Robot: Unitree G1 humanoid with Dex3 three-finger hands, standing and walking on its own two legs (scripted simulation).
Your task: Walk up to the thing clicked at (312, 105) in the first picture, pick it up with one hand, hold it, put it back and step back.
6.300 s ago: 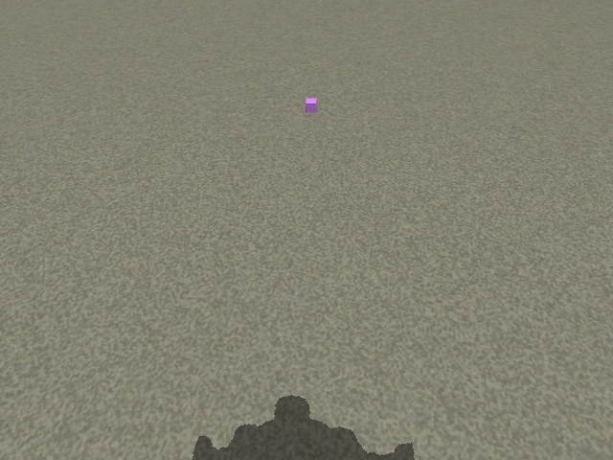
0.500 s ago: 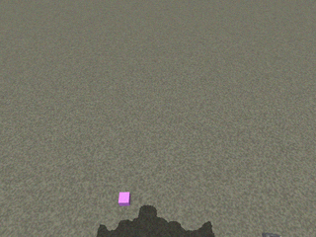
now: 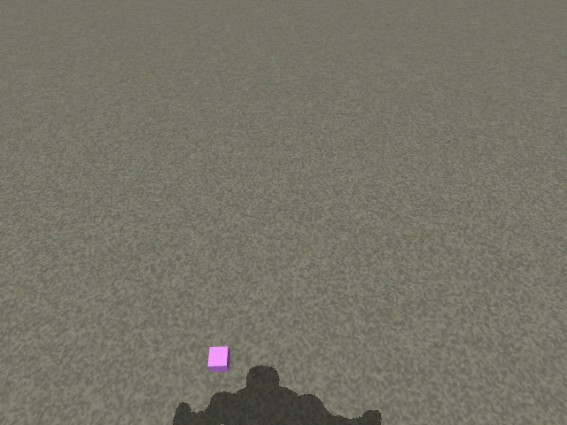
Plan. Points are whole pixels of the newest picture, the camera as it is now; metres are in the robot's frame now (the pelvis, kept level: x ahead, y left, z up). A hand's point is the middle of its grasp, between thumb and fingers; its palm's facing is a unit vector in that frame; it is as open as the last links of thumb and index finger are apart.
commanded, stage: walk up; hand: left
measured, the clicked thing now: (219, 359) +0.43 +0.25 -0.75
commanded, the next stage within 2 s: stand in 0.08 s
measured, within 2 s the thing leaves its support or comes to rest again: neither
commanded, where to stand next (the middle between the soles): +0.03 +0.00 m, yaw -2 degrees
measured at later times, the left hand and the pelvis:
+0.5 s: hand out of the picture +0.09 +0.25 -0.16, palm faces -0.03 -0.94 -0.33, open 7.4 cm; pelvis +0.02 +0.00 +0.00, yaw +0 degrees
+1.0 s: hand out of the picture +0.11 +0.25 -0.16, palm faces -0.03 -0.94 -0.33, open 7.4 cm; pelvis +0.03 +0.00 +0.00, yaw +0 degrees
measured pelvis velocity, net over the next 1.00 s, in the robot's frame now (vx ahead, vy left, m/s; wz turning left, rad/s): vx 0.03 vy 0.00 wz -0.01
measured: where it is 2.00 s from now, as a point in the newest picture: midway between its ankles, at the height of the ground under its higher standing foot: outside the picture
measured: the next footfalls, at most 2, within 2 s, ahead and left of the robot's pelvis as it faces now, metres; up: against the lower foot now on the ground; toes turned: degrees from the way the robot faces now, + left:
none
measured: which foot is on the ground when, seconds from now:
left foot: down 0.00-1.00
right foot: down 0.00-1.00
